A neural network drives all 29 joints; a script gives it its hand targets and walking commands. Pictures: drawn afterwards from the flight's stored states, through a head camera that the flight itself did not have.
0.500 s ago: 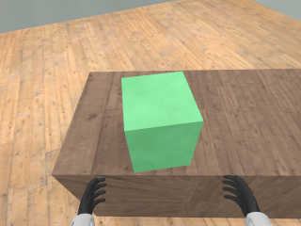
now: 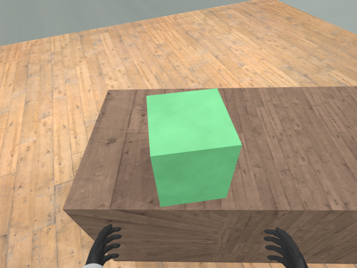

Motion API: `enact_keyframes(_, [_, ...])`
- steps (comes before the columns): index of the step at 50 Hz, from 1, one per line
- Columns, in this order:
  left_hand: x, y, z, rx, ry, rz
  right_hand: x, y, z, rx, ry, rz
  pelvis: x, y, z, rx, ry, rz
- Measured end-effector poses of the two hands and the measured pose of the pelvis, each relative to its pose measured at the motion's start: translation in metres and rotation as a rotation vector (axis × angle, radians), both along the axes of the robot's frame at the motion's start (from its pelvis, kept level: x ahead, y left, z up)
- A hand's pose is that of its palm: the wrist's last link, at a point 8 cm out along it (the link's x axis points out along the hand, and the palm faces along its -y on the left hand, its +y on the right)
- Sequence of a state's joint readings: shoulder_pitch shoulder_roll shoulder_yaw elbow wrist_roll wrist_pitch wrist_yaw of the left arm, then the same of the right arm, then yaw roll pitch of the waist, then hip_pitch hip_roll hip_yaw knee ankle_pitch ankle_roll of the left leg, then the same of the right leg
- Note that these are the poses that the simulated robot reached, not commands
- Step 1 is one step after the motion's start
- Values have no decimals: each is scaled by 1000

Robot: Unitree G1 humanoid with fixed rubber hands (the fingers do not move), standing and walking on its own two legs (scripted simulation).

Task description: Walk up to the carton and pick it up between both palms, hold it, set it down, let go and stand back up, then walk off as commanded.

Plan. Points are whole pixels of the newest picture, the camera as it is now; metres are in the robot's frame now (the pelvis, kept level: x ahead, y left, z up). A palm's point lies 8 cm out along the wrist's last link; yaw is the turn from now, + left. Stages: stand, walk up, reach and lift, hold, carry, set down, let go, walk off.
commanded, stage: set down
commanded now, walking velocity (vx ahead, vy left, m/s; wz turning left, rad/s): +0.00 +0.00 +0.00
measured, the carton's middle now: (188, 149) +0.44 +0.01 -0.02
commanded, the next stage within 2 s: let go in 0.12 s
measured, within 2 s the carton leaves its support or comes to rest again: neither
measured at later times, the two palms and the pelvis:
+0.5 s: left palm out of the picture +0.15 +0.22 -0.09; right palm out of the picture +0.13 -0.22 -0.09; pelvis +0.00 +0.00 +0.00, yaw -1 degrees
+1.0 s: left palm out of the picture +0.09 +0.29 -0.11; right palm out of the picture +0.09 -0.29 -0.11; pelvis +0.01 +0.00 -0.01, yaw +1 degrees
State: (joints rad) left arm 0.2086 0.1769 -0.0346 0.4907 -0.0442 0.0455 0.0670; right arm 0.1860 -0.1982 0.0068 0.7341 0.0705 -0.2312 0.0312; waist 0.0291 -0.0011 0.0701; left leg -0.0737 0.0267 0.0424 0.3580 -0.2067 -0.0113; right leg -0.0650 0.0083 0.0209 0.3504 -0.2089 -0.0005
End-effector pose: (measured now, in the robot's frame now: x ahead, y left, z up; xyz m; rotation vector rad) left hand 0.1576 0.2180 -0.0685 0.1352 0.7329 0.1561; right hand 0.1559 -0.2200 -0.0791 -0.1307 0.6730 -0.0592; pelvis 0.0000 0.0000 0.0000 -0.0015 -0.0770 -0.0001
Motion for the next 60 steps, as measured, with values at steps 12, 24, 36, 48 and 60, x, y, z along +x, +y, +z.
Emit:
enact_keyframes(12, [-8, 3, -10, 6, 95, -27, -16, -1, -7, -22, 60, -5, -4, 3, -1, 0, 3, -8])
enact_keyframes(24, [-9, 6, -21, 9, 166, -44, -23, 3, -15, -33, 106, -12, 0, 3, -1, 1, 8, -16])
enact_keyframes(36, [4, 11, -15, 32, 130, -59, -13, -3, -16, -50, 97, -12, 6, 3, -2, -4, 18, -16])
enact_keyframes(48, [-53, 62, -34, 126, 246, 3, -55, -61, -27, -182, 316, -100, 8, 3, -6, -7, 20, 10])
enact_keyframes(60, [-116, 72, -49, 117, 387, 35, -102, -60, -36, -188, 432, -94, -11, 7, -4, -8, -7, 20])
